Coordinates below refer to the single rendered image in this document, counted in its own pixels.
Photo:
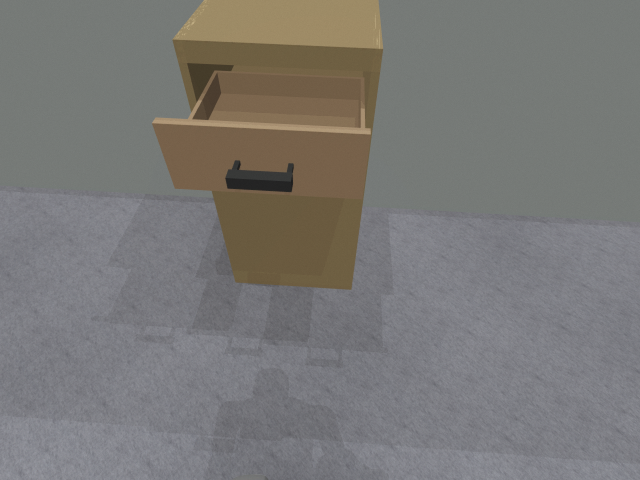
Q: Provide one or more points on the handle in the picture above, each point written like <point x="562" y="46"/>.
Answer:
<point x="259" y="180"/>

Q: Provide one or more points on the cabinet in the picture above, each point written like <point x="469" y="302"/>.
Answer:
<point x="275" y="239"/>

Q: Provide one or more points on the drawer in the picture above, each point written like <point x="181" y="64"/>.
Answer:
<point x="267" y="120"/>

